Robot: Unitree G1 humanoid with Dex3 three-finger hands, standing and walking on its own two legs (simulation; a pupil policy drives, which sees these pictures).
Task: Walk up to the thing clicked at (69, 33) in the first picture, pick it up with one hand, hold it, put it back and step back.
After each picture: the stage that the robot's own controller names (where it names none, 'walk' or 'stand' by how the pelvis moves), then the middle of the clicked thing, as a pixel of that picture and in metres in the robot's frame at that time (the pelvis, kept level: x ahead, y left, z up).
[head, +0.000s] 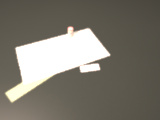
stand; (70, 32) +1.63 +0.15 -0.72
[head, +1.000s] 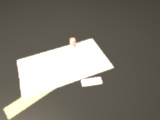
walk; (72, 43) +1.50 +0.26 -0.72
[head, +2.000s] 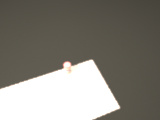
walk; (67, 68) +0.94 +0.22 -0.71
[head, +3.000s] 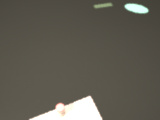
walk; (60, 110) +0.55 +0.22 -0.71
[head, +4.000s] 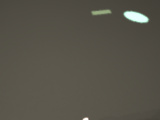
stand; out of the picture +0.35 +0.19 -0.71
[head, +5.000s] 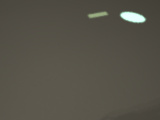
stand; out of the picture +0.32 +0.22 -0.73
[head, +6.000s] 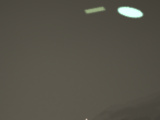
stand; out of the picture +0.31 +0.23 -0.72
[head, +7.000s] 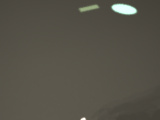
stand; out of the picture +0.31 +0.24 -0.72
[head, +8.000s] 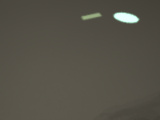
stand; out of the picture +0.29 +0.23 -0.73
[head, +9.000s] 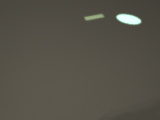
stand; out of the picture +0.31 +0.22 -0.73
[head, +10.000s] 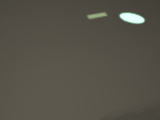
stand; out of the picture +0.30 +0.21 -0.73
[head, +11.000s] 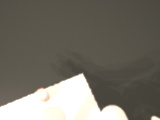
go down; (43, 96) +0.37 +0.22 -0.50
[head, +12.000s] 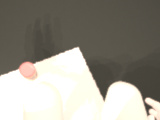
go down; (29, 72) +0.40 +0.25 -0.32
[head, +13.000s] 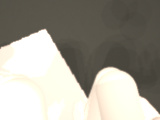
close in; out of the picture +0.38 +0.28 -0.24
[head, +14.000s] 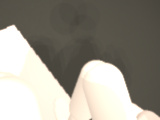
close; out of the picture +0.37 +0.29 -0.21
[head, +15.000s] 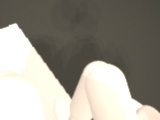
lift; out of the picture +0.35 +0.29 -0.22
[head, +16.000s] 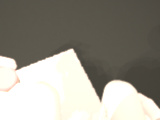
lift; (7, 81) +0.31 +0.26 -0.07
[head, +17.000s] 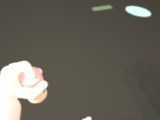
hold; (33, 85) +0.33 +0.17 +0.05
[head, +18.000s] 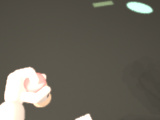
hold; (38, 90) +0.33 +0.17 +0.00
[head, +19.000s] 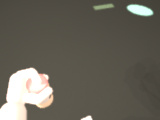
hold; (40, 91) +0.33 +0.17 +0.01
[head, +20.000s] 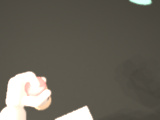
crouch; (38, 94) +0.33 +0.17 -0.04
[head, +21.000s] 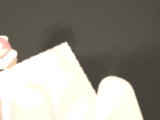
lower; (2, 54) +0.43 +0.24 -0.11
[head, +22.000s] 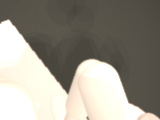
lower; out of the picture +0.40 +0.31 -0.22
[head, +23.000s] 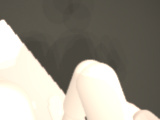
lower; out of the picture +0.40 +0.31 -0.22
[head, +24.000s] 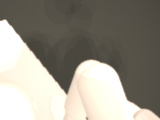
lower; out of the picture +0.39 +0.31 -0.22
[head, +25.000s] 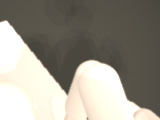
lower; out of the picture +0.39 +0.31 -0.22
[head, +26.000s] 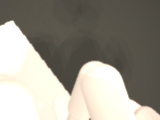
open; out of the picture +0.38 +0.29 -0.22
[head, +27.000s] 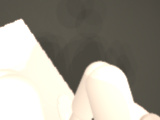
rise; out of the picture +0.38 +0.28 -0.23
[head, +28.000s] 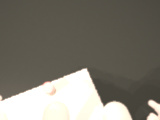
walk; (49, 89) +0.40 +0.20 -0.49
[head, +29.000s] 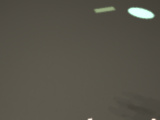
stand; out of the picture +0.34 +0.18 -0.66
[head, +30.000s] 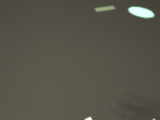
stand; out of the picture +0.35 +0.19 -0.67
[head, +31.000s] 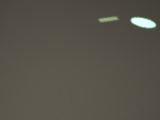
stand; out of the picture +0.37 +0.17 -0.72
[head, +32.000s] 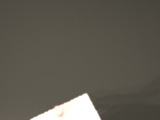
walk; (58, 112) +0.41 +0.15 -0.71
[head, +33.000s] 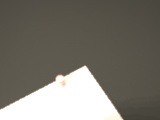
walk; (61, 81) +0.66 +0.22 -0.69
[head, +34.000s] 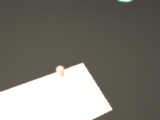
stand; (60, 72) +0.94 +0.22 -0.71
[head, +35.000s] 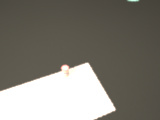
stand; (65, 71) +0.95 +0.20 -0.72
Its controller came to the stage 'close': yes
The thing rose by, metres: 0.71
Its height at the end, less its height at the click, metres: +0.00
